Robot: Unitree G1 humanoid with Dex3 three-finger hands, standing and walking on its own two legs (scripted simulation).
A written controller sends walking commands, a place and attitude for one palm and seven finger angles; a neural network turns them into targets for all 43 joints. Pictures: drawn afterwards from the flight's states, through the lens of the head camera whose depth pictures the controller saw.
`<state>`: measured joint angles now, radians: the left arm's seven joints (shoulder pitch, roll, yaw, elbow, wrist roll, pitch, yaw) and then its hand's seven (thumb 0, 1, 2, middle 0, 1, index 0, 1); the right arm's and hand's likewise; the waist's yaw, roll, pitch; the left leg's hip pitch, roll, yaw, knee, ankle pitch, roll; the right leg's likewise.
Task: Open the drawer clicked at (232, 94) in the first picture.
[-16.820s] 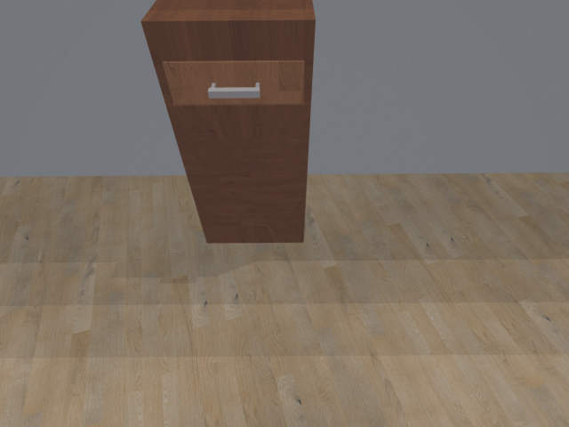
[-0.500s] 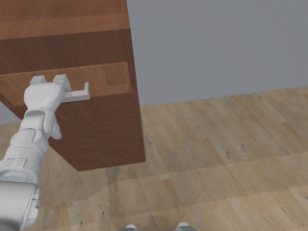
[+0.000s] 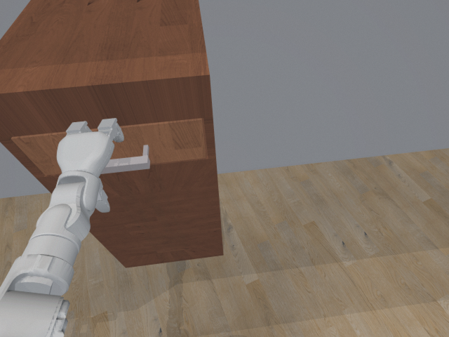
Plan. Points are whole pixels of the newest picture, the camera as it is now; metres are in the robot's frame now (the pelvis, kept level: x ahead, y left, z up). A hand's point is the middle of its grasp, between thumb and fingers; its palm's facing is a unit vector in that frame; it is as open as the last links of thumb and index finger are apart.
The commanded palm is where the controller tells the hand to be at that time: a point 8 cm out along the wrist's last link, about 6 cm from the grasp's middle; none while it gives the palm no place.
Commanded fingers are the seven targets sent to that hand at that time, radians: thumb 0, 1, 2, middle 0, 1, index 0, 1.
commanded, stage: lift the fingers back up to retry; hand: left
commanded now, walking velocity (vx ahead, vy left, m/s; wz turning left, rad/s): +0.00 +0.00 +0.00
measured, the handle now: (116, 158) +0.47 +0.26 +0.01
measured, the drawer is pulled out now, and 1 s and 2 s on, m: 0.00 0.00 0.00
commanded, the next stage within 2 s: re-aim the fingers above the handle in 0.22 s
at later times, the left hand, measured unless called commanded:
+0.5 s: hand (90, 172) +0.39 +0.27 +0.07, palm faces +0.01 +0.00 -1.00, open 13.8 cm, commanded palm +0.37 +0.26 +0.12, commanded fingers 0.00 -0.50 0.30 -0.30 -1.20 -0.30 -1.20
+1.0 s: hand (87, 172) +0.40 +0.28 +0.06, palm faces -0.04 +0.00 -1.00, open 13.8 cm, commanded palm +0.38 +0.27 +0.13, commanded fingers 0.00 -0.50 0.30 -0.30 -1.20 -0.30 -1.20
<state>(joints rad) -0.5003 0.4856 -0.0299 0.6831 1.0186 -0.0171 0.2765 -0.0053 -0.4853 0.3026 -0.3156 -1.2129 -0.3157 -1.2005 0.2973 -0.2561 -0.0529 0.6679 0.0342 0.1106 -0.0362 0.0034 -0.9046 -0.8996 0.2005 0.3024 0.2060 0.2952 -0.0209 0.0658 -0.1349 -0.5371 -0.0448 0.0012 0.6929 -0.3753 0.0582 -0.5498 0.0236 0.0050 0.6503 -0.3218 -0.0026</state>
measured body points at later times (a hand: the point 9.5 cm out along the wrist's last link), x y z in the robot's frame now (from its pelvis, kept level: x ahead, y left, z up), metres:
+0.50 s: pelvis +0.01 -0.02 +0.00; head +0.06 -0.04 +0.45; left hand +0.39 +0.26 +0.12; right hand +0.14 -0.28 -0.12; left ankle -0.03 +0.08 -0.72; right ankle -0.01 -0.12 -0.72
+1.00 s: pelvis +0.00 -0.02 +0.01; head +0.05 -0.04 +0.45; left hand +0.40 +0.27 +0.12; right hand +0.08 -0.29 -0.13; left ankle -0.03 +0.08 -0.72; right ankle -0.01 -0.12 -0.72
